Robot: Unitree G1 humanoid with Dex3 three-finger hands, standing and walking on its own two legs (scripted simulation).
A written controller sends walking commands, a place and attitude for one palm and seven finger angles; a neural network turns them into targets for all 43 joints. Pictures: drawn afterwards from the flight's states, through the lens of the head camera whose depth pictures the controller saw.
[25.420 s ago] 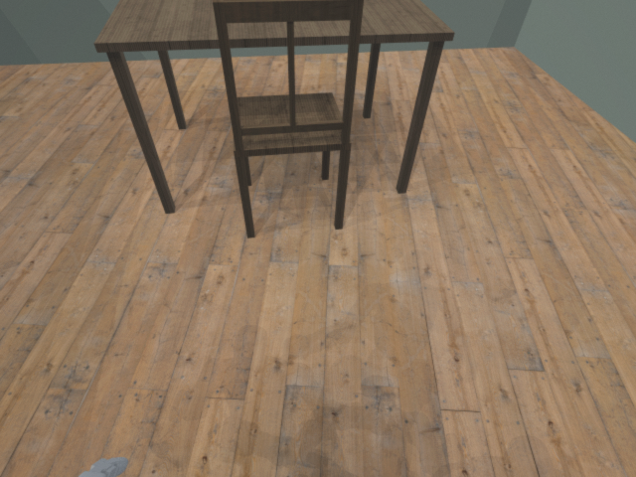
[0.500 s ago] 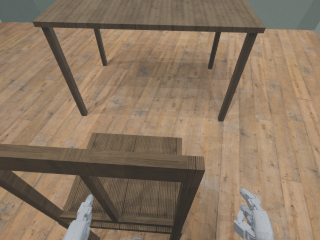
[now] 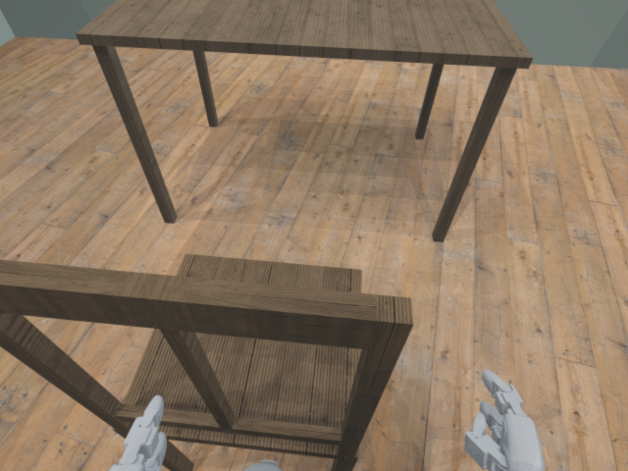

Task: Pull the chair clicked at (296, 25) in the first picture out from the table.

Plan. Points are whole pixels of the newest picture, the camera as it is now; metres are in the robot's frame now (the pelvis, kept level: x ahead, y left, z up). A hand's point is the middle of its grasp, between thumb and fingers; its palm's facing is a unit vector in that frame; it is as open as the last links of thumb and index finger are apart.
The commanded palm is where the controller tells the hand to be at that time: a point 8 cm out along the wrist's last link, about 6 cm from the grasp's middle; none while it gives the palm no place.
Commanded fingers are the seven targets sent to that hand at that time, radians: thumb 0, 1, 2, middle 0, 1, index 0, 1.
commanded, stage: draw the hand back to the body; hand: left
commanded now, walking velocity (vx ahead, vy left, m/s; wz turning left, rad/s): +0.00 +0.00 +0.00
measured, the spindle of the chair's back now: (206, 383) +0.23 +0.16 +0.00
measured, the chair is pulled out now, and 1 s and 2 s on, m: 0.68 0.67 0.69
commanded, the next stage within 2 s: step back with the hand held close in 1.46 s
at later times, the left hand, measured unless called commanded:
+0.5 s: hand (101, 433) +0.14 +0.20 +0.11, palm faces +0.17 -0.93 -0.33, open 16.8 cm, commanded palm +0.10 +0.25 +0.14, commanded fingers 0.00 -0.12 0.41 -0.06 -0.09 -0.06 -0.09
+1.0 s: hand (44, 394) +0.17 +0.26 +0.13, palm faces +0.26 -0.83 -0.49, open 9.6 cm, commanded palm +0.15 +0.30 +0.23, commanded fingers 0.00 0.79 0.85 -0.19 -0.28 -0.19 -0.28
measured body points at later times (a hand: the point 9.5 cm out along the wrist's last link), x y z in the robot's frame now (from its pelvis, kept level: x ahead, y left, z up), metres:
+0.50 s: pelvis +0.00 +0.00 +0.02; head -0.01 -0.01 +0.47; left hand +0.13 +0.25 +0.13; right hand +0.19 -0.22 -0.05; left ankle +0.01 +0.13 -0.67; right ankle -0.01 -0.13 -0.67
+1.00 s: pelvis +0.02 +0.01 +0.07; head +0.01 -0.01 +0.52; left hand +0.15 +0.30 +0.16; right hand +0.22 -0.19 -0.01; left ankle +0.01 +0.13 -0.67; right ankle -0.01 -0.13 -0.67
